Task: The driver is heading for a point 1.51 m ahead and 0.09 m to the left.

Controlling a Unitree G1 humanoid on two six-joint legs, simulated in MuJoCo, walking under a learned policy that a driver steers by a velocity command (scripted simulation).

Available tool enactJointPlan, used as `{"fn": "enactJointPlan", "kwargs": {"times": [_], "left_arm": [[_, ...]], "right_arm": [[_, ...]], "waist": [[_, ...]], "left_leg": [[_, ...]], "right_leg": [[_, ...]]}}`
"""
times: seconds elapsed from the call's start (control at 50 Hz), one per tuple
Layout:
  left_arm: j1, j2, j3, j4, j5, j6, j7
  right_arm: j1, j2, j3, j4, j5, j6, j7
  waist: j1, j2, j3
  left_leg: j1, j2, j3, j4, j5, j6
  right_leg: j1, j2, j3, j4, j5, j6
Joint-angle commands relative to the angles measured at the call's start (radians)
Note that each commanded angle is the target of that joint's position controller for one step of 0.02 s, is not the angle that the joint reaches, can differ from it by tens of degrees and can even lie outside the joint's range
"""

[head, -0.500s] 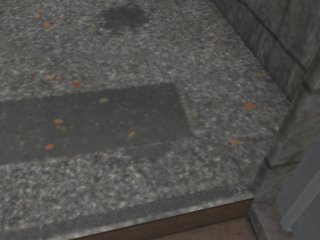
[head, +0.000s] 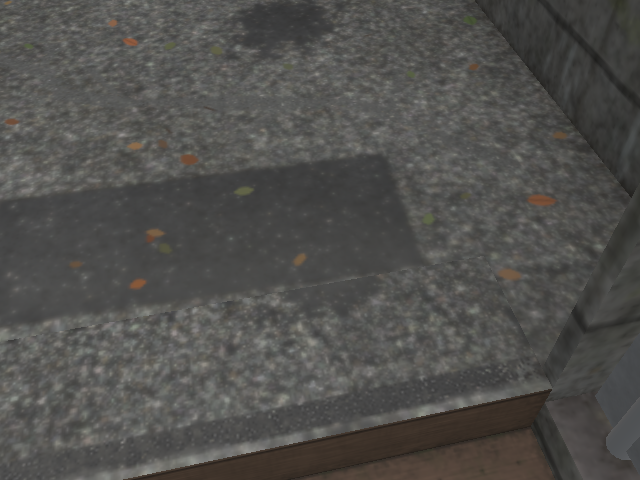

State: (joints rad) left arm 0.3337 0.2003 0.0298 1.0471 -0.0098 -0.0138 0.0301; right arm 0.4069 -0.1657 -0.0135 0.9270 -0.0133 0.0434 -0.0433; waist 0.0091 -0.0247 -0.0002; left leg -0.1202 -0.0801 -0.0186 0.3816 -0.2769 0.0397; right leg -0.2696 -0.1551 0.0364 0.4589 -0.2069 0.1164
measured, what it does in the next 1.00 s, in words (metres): lifts its right foot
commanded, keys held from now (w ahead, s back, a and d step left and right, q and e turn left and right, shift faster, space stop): w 0.84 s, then no key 0.16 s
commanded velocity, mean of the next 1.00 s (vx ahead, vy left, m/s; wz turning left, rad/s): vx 0.11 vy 0.02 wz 0.00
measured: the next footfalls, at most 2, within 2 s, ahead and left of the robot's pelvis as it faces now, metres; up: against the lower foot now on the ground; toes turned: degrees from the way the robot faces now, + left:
right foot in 1.16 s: +0.09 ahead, -0.21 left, +0.00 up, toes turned -7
left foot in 1.60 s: +0.05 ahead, +0.06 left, +0.00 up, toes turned +2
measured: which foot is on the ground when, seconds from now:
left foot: down 0.00-1.00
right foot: down 0.00-0.86, up 0.88-1.00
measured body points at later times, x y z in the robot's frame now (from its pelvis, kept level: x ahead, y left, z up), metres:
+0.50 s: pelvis +0.00 -0.01 +0.00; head +0.01 -0.01 +0.45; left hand +0.01 +0.23 -0.15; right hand -0.03 -0.24 -0.15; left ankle -0.05 +0.10 -0.74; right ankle +0.02 -0.19 -0.74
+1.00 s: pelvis +0.03 -0.03 +0.00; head +0.03 -0.03 +0.45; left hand +0.09 +0.22 -0.14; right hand -0.04 -0.28 -0.14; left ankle -0.05 +0.10 -0.74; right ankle -0.02 -0.15 -0.62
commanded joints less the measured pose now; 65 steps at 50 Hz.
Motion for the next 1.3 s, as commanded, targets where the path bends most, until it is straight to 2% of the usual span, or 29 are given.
{"fn": "enactJointPlan", "kwargs": {"times": [0.02, 0.1, 0.14, 0.24, 0.26, 0.34, 0.84, 0.86, 0.88, 0.9, 0.92, 0.94, 0.98, 1.0, 1.02, 1.04, 1.06, 1.08, 1.1, 1.12, 1.14, 1.16, 1.18, 1.2, 1.22, 1.24, 1.26, 1.28, 1.3], "left_arm": [[0.066, 0.099, 0.016, -0.015, -0.001, -0.008, 0.002], [0.064, 0.099, 0.018, -0.01, -0.001, -0.007, -0.004], [0.061, 0.093, 0.019, -0.002, 0.001, -0.013, -0.012], [0.06, 0.094, 0.022, 0.005, 0.002, -0.012, -0.011], [0.052, 0.099, 0.024, 0.0, 0.008, -0.013, -0.014], [0.04, 0.093, 0.024, -0.002, 0.007, -0.014, -0.017], [0.031, 0.09, 0.025, -0.004, 0.006, -0.013, -0.018], [-0.011, 0.14, 0.043, -0.037, -0.029, -0.018, -0.011], [-0.197, 0.085, 0.023, -0.123, -0.025, -0.03, -0.008], [-0.238, 0.045, 0.012, -0.154, -0.017, -0.043, -0.01], [-0.222, 0.037, 0.015, -0.154, -0.016, -0.055, -0.021], [-0.149, 0.058, 0.026, -0.128, -0.011, -0.067, -0.035], [-0.058, 0.033, 0.021, -0.131, -0.025, -0.072, -0.048], [-0.05, 0.017, 0.018, -0.134, -0.044, -0.08, -0.045], [-0.047, 0.021, 0.01, -0.142, -0.048, -0.084, -0.043], [-0.095, 0.025, 0.006, -0.16, -0.048, -0.078, -0.043], [-0.111, -0.004, -0.011, -0.169, -0.021, -0.074, -0.056], [-0.065, -0.013, -0.016, -0.149, -0.009, -0.07, -0.06], [0.031, 0.028, 0.006, -0.112, -0.016, -0.061, -0.055], [0.137, 0.068, 0.033, -0.08, -0.006, -0.049, -0.033], [0.15, 0.15, 0.065, -0.077, 0.023, -0.058, -0.026], [0.164, 0.171, 0.073, -0.053, 0.031, -0.056, -0.008], [0.219, 0.24, 0.078, -0.012, -0.01, -0.035, 0.011], [0.271, 0.248, 0.066, -0.026, 0.022, -0.009, 0.014], [0.192, 0.172, 0.05, -0.092, 0.047, 0.016, 0.001], [0.052, 0.16, 0.043, -0.113, 0.046, 0.026, -0.016], [-0.07, 0.164, 0.042, -0.148, 0.039, 0.037, -0.031], [-0.149, 0.119, 0.028, -0.176, 0.025, 0.029, -0.037], [-0.155, 0.136, 0.034, -0.18, 0.028, 0.029, -0.047]], "right_arm": [[0.1, -0.083, -0.017, -0.024, 0.0, -0.002, -0.004], [0.128, -0.08, -0.015, -0.016, -0.007, 0.008, -0.009], [0.118, -0.086, -0.014, -0.027, -0.002, 0.012, -0.012], [0.131, -0.087, -0.013, -0.022, 0.001, 0.008, -0.018], [0.132, -0.083, -0.01, -0.026, 0.001, 0.008, -0.02], [0.139, -0.083, -0.008, -0.024, 0.001, 0.007, -0.023], [0.16, -0.085, -0.008, -0.016, 0.003, 0.004, -0.023], [0.222, -0.179, -0.038, -0.055, 0.016, -0.018, -0.019], [0.201, -0.217, -0.047, -0.089, 0.013, -0.03, -0.014], [0.216, -0.267, -0.066, -0.087, 0.012, -0.038, -0.02], [0.255, -0.265, -0.07, -0.069, -0.001, -0.047, -0.03], [0.291, -0.229, -0.069, -0.04, 0.0, -0.052, -0.028], [0.238, -0.18, -0.057, -0.017, 0.028, -0.052, -0.022], [0.18, -0.152, -0.053, -0.017, 0.019, -0.051, -0.02], [0.137, -0.126, -0.043, -0.014, 0.02, -0.046, -0.014], [0.097, -0.108, -0.039, -0.014, 0.021, -0.044, -0.018], [0.02, -0.09, -0.023, -0.039, 0.012, -0.033, -0.025], [-0.017, -0.146, -0.035, -0.058, 0.01, -0.024, -0.033], [0.006, -0.208, -0.049, -0.058, -0.003, -0.018, -0.034], [-0.037, -0.21, -0.046, -0.048, -0.027, -0.003, -0.035], [-0.035, -0.182, -0.035, -0.041, 0.009, 0.007, -0.031], [-0.004, -0.213, -0.038, -0.047, 0.032, -0.008, -0.037], [-0.01, -0.179, -0.031, -0.085, -0.001, -0.054, -0.016], [0.284, -0.02, 0.0, 0.048, 0.0, -0.107, 0.027], [0.305, -0.028, -0.001, 0.072, 0.047, -0.127, 0.051], [0.265, -0.055, -0.017, 0.058, 0.074, -0.11, 0.053], [0.241, -0.049, -0.018, 0.058, 0.062, -0.082, 0.037], [0.15, -0.084, -0.031, 0.036, 0.052, -0.054, 0.028], [0.152, -0.096, -0.037, 0.048, 0.052, -0.036, 0.038]], "waist": [[-0.006, 0.002, 0.042], [-0.008, 0.002, 0.05], [-0.008, -0.026, 0.047], [-0.006, 0.006, 0.049], [-0.015, 0.017, 0.038], [-0.013, 0.014, 0.051], [-0.014, 0.018, 0.048], [-0.086, 0.031, -0.012], [-0.132, 0.116, 0.13], [-0.15, 0.221, 0.148], [-0.148, 0.228, 0.156], [-0.132, 0.156, 0.125], [-0.06, 0.153, 0.123], [-0.04, 0.141, 0.118], [-0.025, 0.084, 0.102], [-0.019, 0.079, 0.139], [0.003, 0.036, 0.143], [0.029, 0.054, 0.116], [0.063, 0.12, 0.054], [0.124, 0.166, 0.009], [0.159, 0.122, 0.013], [0.127, 0.077, 0.007], [0.083, -0.294, -0.002], [-0.017, -0.298, -0.215], [-0.002, -0.077, -0.24], [-0.065, -0.015, -0.14], [-0.091, 0.007, -0.067], [-0.083, -0.029, -0.005], [-0.081, -0.047, 0.033]], "left_leg": [[-0.051, 0.074, -0.051, -0.074, 0.26, 0.039], [-0.06, 0.074, -0.049, -0.08, 0.213, 0.041], [-0.071, 0.079, -0.05, -0.074, 0.233, 0.032], [-0.084, 0.079, -0.046, -0.072, 0.228, 0.026], [-0.072, 0.076, -0.05, -0.072, 0.204, 0.031], [-0.089, 0.079, -0.056, -0.075, 0.186, 0.034], [-0.086, 0.083, -0.065, -0.069, 0.22, 0.034], [-0.012, 0.118, -0.151, -0.101, -0.471, 0.117], [-0.042, 0.228, -0.334, -0.2, -0.614, 0.177], [-0.039, 0.353, -0.511, -0.28, -0.614, 0.248], [0.026, 0.4, -0.581, -0.29, -0.499, 0.3], [0.111, 0.395, -0.542, -0.266, -0.35, 0.305], [0.156, 0.394, -0.45, -0.231, -0.152, 0.277], [0.165, 0.371, -0.355, -0.201, 0.065, 0.237], [0.145, 0.352, -0.288, -0.187, 0.172, 0.21], [0.103, 0.335, -0.23, -0.188, 0.278, 0.183], [-0.026, 0.3, -0.148, -0.163, 0.394, 0.163], [-0.169, 0.275, -0.087, -0.156, 0.517, 0.151], [-0.205, 0.295, -0.12, -0.126, 0.687, 0.151], [-0.162, 0.252, -0.063, -0.014, 0.794, 0.091], [0.0, 0.122, 0.014, 0.187, 0.866, 0.019], [-0.024, 0.117, -0.019, 0.377, 0.772, -0.022], [-0.332, 0.032, -0.007, 0.749, -0.117, -0.087], [-0.383, -0.037, -0.212, 1.157, -0.375, -0.112], [-0.341, -0.011, -0.266, 1.296, -0.312, -0.136], [-0.331, 0.014, -0.239, 1.337, -0.276, -0.15], [-0.344, 0.036, -0.205, 1.335, -0.255, -0.164], [-0.344, 0.041, -0.195, 1.322, -0.261, -0.174], [-0.304, 0.027, -0.201, 1.302, -0.24, -0.176]], "right_leg": [[0.02, 0.031, -0.062, -0.028, 0.181, -0.057], [0.021, 0.037, -0.069, -0.036, 0.169, -0.059], [0.036, 0.038, -0.063, -0.045, 0.185, -0.06], [0.047, 0.039, -0.062, -0.051, 0.184, -0.065], [0.039, 0.041, -0.062, -0.055, 0.176, -0.067], [0.04, 0.042, -0.065, -0.064, 0.174, -0.069], [0.04, 0.043, -0.079, -0.064, 0.168, -0.063], [-0.093, 0.113, -0.138, 0.073, -0.379, -0.105], [-0.318, 0.146, -0.17, 0.216, -0.277, -0.091], [-0.422, 0.121, -0.118, 0.452, -0.217, -0.107], [-0.571, 0.076, -0.03, 0.686, -0.278, -0.12], [-0.638, 0.059, -0.001, 0.852, -0.288, -0.119], [-0.754, 0.025, 0.042, 1.092, -0.33, -0.119], [-0.755, 0.013, 0.046, 1.126, -0.393, -0.112], [-0.712, 0.01, 0.022, 1.057, -0.355, -0.093], [-0.679, -0.003, 0.007, 0.915, -0.327, -0.076], [-0.497, -0.01, -0.012, 0.699, -0.246, -0.057], [-0.228, 0.034, -0.069, 0.524, -0.195, -0.057], [-0.026, 0.085, -0.09, 0.451, -0.024, -0.071], [0.092, 0.081, -0.065, 0.234, 0.096, -0.089], [0.073, 0.156, -0.135, -0.075, 0.284, -0.079], [0.167, 0.191, -0.171, -0.247, 0.5, -0.05], [0.464, 0.005, -0.003, -0.128, 1.323, -0.095], [0.494, -0.262, 0.175, 0.087, 1.832, -0.285], [0.347, -0.302, 0.21, 0.032, 1.647, -0.333], [0.202, -0.266, 0.159, -0.001, 1.353, -0.317], [0.13, -0.229, 0.117, -0.025, 1.132, -0.294], [0.073, -0.192, 0.059, -0.048, 0.992, -0.275], [0.039, -0.169, 0.017, -0.04, 0.968, -0.269]]}}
